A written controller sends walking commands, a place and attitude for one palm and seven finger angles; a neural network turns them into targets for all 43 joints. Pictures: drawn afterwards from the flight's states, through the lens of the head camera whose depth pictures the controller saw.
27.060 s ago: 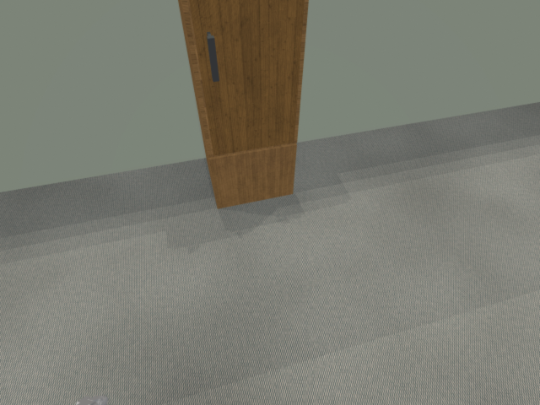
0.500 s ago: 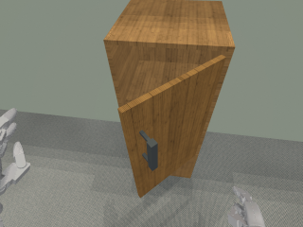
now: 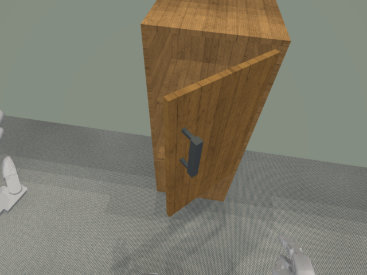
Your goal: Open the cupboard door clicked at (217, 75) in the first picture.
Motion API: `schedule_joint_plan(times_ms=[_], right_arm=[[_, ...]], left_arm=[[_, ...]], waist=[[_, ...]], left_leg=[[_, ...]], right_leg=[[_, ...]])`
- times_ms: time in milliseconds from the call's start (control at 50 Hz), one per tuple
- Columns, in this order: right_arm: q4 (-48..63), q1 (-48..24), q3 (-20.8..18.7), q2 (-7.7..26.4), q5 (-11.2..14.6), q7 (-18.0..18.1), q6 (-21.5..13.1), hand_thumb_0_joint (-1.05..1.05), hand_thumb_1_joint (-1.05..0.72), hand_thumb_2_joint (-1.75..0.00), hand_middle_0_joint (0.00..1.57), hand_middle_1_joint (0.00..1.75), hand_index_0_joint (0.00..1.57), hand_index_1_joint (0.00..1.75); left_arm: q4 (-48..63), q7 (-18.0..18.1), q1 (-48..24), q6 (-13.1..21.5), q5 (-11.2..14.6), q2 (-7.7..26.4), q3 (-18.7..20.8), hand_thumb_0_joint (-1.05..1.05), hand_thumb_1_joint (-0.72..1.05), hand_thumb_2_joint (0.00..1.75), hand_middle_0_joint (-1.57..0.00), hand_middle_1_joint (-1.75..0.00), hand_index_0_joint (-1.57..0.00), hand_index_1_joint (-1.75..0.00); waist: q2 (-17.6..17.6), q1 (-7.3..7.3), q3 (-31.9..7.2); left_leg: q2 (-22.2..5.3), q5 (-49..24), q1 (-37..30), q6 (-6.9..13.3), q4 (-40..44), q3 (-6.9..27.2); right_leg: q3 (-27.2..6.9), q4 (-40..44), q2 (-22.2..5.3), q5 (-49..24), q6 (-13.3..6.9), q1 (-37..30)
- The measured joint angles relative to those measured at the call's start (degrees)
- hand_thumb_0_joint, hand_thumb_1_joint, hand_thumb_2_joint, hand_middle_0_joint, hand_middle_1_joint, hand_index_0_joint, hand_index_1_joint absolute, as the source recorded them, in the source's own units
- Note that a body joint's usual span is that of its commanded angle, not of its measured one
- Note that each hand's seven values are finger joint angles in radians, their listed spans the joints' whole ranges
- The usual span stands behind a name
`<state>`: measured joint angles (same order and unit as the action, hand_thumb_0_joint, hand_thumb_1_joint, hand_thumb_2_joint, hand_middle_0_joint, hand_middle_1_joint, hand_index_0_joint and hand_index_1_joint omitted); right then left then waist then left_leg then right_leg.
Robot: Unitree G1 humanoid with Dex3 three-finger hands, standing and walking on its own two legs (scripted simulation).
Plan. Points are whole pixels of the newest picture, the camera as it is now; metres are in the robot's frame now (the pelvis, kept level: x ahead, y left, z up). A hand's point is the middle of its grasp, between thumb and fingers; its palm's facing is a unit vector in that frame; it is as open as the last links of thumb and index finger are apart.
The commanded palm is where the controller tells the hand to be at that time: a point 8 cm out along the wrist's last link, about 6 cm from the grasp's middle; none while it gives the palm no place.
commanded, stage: step back with the hand held close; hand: left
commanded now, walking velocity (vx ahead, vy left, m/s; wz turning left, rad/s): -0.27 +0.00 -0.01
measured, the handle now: (189, 153) +0.40 +0.01 +0.02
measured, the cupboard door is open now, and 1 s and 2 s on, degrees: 46 46 46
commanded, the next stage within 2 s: stop stepping back and stand still in 0.56 s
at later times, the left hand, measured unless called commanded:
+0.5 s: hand out of the picture +0.14 +0.28 +0.17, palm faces +0.36 -0.78 -0.52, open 7.4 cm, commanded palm +0.07 +0.31 +0.19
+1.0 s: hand out of the picture +0.05 +0.29 +0.18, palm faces +0.42 -0.82 -0.39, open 7.4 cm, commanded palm -0.02 +0.32 +0.19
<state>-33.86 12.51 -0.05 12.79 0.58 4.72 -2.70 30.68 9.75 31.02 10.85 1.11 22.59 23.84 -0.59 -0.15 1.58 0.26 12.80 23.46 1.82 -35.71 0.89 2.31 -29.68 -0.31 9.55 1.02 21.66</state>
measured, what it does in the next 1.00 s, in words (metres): walks backwards: right foot, then right foot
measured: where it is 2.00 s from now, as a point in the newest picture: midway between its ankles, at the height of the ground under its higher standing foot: outside the picture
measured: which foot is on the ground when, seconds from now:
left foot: down 0.00-0.74, up 0.76-0.84, down 0.86-1.00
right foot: down 0.00-0.02, up 0.04-0.14, down 0.16-0.46, up 0.48-0.72, down 0.74-1.00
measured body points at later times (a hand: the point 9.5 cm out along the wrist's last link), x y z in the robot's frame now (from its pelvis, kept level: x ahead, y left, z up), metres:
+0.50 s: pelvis -0.07 +0.01 +0.00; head -0.05 +0.04 +0.45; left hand +0.11 +0.32 +0.20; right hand +0.12 -0.23 -0.06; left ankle +0.06 +0.09 -0.73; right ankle -0.08 -0.12 -0.71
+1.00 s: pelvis -0.18 +0.02 +0.01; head -0.18 +0.05 +0.46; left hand +0.02 +0.33 +0.20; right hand -0.05 -0.21 -0.08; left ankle -0.06 +0.09 -0.72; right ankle -0.25 -0.09 -0.70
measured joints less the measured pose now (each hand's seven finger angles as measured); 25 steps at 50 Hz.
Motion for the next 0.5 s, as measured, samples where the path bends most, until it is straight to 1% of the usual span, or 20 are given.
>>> schedule_joint_plan(times_ms=[20,60,100,120,160,180,200,220,240,260,300,340,360,380,400,420,460,480,500], right_arm=[[-0.11,0.14,0.01,-0.05,-0.03,0.11,-0.12,0.01,-0.9,-0.9,0.2,0.3,0.2,0.3],[-0.13,0.68,-0.16,-0.58,-0.07,0.31,-0.5,0.01,-0.9,-0.9,0.2,0.3,0.2,0.3],[-0.3,1.53,-0.3,-1.34,-0.42,0.25,-1.01,0.01,-0.9,-0.9,0.2,0.3,0.2,0.3],[-0.49,1.87,-0.24,-1.67,-0.63,0.08,-1.35,0.01,-0.9,-0.9,0.2,0.3,0.2,0.3],[-0.82,1.97,0.11,-2.12,-1.06,-0.43,-2.07,0.01,-0.9,-0.9,0.2,0.3,0.2,0.3],[-0.97,1.42,0.33,-2.22,-1.25,-0.72,-2.43,0.01,-0.9,-0.9,0.2,0.3,0.2,0.3],[-1.14,0.41,0.5,-2.29,-1.34,-1.02,-2.74,0.01,-0.9,-0.9,0.2,0.3,0.2,0.3],[-1.57,-1.03,0.52,-2.11,-1.34,-1.26,-2.88,0.01,-0.9,-0.9,0.2,0.3,0.2,0.3],[-2.01,-2.48,0.44,-1.86,-1.24,-1.43,-2.76,0.01,-0.9,-0.9,0.2,0.3,0.2,0.3],[-2.29,-3.59,0.37,-1.74,-1.04,-1.55,-2.51,0.01,-0.9,-0.9,0.2,0.3,0.2,0.3],[-2.08,-4.71,0.17,-1.61,-0.55,-1.69,-1.79,0.01,-0.9,-0.9,0.2,0.3,0.2,0.3],[-1.67,-5.02,-0.16,-1.38,-0.18,-1.59,-1.13,0.01,-0.9,-0.9,0.2,0.3,0.2,0.3],[-1.49,-4.94,-0.31,-1.19,-0.1,-1.44,-0.83,0.01,-0.9,-0.9,0.2,0.3,0.2,0.3],[-1.34,-4.8,-0.5,-1.0,-0.09,-1.22,-0.51,0.01,-0.9,-0.9,0.2,0.3,0.2,0.3],[-1.15,-4.63,-0.66,-0.81,-0.09,-0.97,-0.19,0.01,-0.9,-0.9,0.2,0.3,0.2,0.3],[-1.04,-4.5,-0.82,-0.64,-0.04,-0.72,0.09,0.01,-0.9,-0.9,0.2,0.3,0.2,0.3],[-0.93,-4.45,-0.96,-0.57,0.01,-0.29,0.28,0.01,-0.9,-0.9,0.2,0.3,0.2,0.3],[-0.81,-4.6,-0.95,-0.6,-0.2,-0.12,0.04,0.01,-0.91,-0.9,0.2,0.3,0.2,0.3],[-0.74,-4.71,-0.97,-0.69,-0.62,-0.01,-0.46,0.01,-0.91,-0.9,0.2,0.3,0.2,0.3]], left_arm=[[0.12,0.06,-0.02,0.07,-0.08,0.21,0.26,0.01,0.89,0.9,-0.22,-0.3,-0.22,-0.31],[-0.14,-0.07,-0.32,0.17,-0.4,1.06,0.96,0.01,0.89,0.9,-0.22,-0.3,-0.22,-0.31],[-0.48,-0.31,-0.39,0.22,-0.69,1.89,1.68,0.01,0.89,0.9,-0.22,-0.3,-0.22,-0.31],[-0.5,-0.41,-0.24,0.42,-0.8,2.14,2.13,0.01,0.89,0.9,-0.22,-0.3,-0.22,-0.31],[-0.24,-0.5,0.46,1.04,-0.75,2.34,3.24,0.01,0.89,0.9,-0.22,-0.3,-0.22,-0.31],[-0.01,-0.52,0.78,1.38,-0.56,2.24,3.79,0.01,0.89,0.9,-0.22,-0.3,-0.22,-0.31],[0.21,-0.55,0.84,1.71,-0.27,2.06,4.13,0.01,0.89,0.9,-0.22,-0.3,-0.21,-0.31],[0.09,-0.68,0.38,1.98,-0.01,1.44,3.76,0.01,0.89,0.9,-0.21,-0.3,-0.21,-0.31],[-0.16,-0.84,-0.24,2.02,0.24,0.78,2.82,0.01,0.89,0.9,-0.21,-0.3,-0.21,-0.31],[-0.11,-1.0,-0.55,1.76,0.44,0.61,1.79,0.01,0.89,0.9,-0.21,-0.3,-0.21,-0.3],[0.51,-1.62,-0.18,1.28,0.83,1.22,0.05,0.01,0.89,0.9,-0.21,-0.3,-0.21,-0.31],[1.18,-2.31,0.87,1.24,1.01,2.13,-1.03,0.01,0.89,0.9,-0.22,-0.3,-0.21,-0.31],[1.52,-2.55,1.58,1.43,0.99,2.71,-1.18,0.01,0.89,0.9,-0.22,-0.3,-0.22,-0.31],[1.87,-2.69,2.23,1.56,1.05,3.39,-1.05,0.01,0.89,0.9,-0.22,-0.3,-0.22,-0.31],[2.2,-2.78,2.76,1.68,1.13,4.11,-0.63,0.01,0.89,0.9,-0.22,-0.3,-0.22,-0.31],[2.31,-2.84,3.03,1.86,1.27,4.85,-0.02,0.01,0.89,0.9,-0.22,-0.3,-0.22,-0.31],[1.68,-2.91,2.71,2.33,1.6,6.11,1.51,0.01,0.89,0.9,-0.22,-0.3,-0.22,-0.31],[1.07,-2.93,2.17,2.46,1.67,6.41,2.36,0.01,0.89,0.9,-0.22,-0.3,-0.22,-0.31],[0.41,-2.9,1.41,2.36,1.65,6.45,3.06,0.01,0.89,0.9,-0.22,-0.3,-0.22,-0.31]], waist=[[-0.05,-0.17,0.1],[-0.02,-0.77,0.32],[-0.14,-1.21,-0.42],[-0.15,-1.26,-1.06],[0.27,-0.84,-2.4],[0.66,-0.33,-2.67],[1.13,0.23,-2.41],[0.76,0.69,-1.51],[0.06,0.85,-0.32],[-0.21,0.81,0.57],[-0.3,0.39,0.96],[-0.49,-0.36,0.68],[-0.55,-0.7,0.31],[-0.53,-1.0,-0.08],[-0.52,-1.13,-0.31],[-0.45,-1.17,-0.41],[0.31,-0.82,-0.37],[0.53,-0.59,-0.21],[0.47,-0.45,-0.07]], left_leg=[[-0.1,-1.34,0.02,0.23,0.47,0.04],[0.08,-2.26,-0.02,0.53,1.14,0.62],[0.22,-2.8,0.33,0.58,1.99,1.65],[0.21,-3.11,0.82,0.54,2.32,2.04],[0.21,-3.78,2.46,0.24,2.6,2.11],[0.14,-4.09,3.49,0.03,2.56,1.65],[0.03,-4.48,4.43,-0.23,2.54,0.96],[-0.54,-5.08,4.93,-0.55,2.78,0.69],[-1.13,-6.02,4.8,-0.85,3.54,0.78],[-1.37,-6.96,4.42,-0.96,4.5,0.82],[-1.47,-8.0,4.43,-0.98,5.07,0.93],[-1.25,-5.7,4.84,-1.24,3.51,1.53],[-1.0,-4.39,4.75,-1.66,2.4,1.68],[-0.59,-4.29,4.6,-1.68,2.18,2.05],[-0.43,-6.04,4.2,-1.54,2.82,2.32],[-0.33,-8.0,3.84,-0.92,3.45,2.32],[0.09,-8.46,3.29,0.58,4.45,1.66],[0.15,-8.83,3.16,1.06,5.38,1.32],[0.06,-9.65,3.07,1.39,6.68,1.24]], right_leg=[[-0.35,-0.7,0.36,1.9,0.21,0.36],[-1.79,-5.28,1.6,4.38,0.46,0.75],[-2.83,-10.0,3.29,6.15,0.37,-0.56],[-3.17,-10.71,4.06,6.98,0.26,-1.99],[-3.75,-8.17,4.85,8.07,-0.25,-5.76],[-4.24,-5.0,4.8,9.47,-0.74,-7.22],[-4.98,-1.89,4.71,11.31,-1.62,-7.97],[-5.34,-0.87,5.16,11.53,-2.25,-7.64],[-5.25,-0.72,5.68,9.41,-2.21,-7.19],[-5.2,-0.49,5.86,7.72,-1.97,-7.13],[-5.07,-0.04,5.96,7.46,-1.83,-7.18],[-4.7,0.05,6.06,7.5,-1.84,-7.4],[-4.57,0.17,6.04,7.4,-1.81,-7.55],[-4.48,0.24,5.95,7.29,-1.69,-7.66],[-4.45,0.26,5.92,7.19,-1.49,-7.84],[-4.48,0.22,5.87,7.1,-1.21,-7.99],[-4.96,-0.08,5.3,6.9,-0.63,-7.75],[-5.38,-2.08,5.38,8.24,-0.36,-6.8],[-5.78,-6.09,5.93,10.48,-0.3,-5.51]])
